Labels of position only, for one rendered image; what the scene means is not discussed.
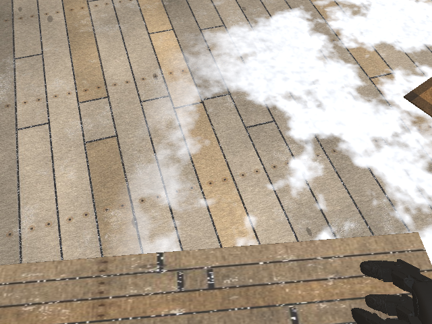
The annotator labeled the robot right hand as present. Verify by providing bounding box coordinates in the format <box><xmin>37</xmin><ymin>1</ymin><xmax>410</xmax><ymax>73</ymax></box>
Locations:
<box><xmin>351</xmin><ymin>259</ymin><xmax>432</xmax><ymax>324</ymax></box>

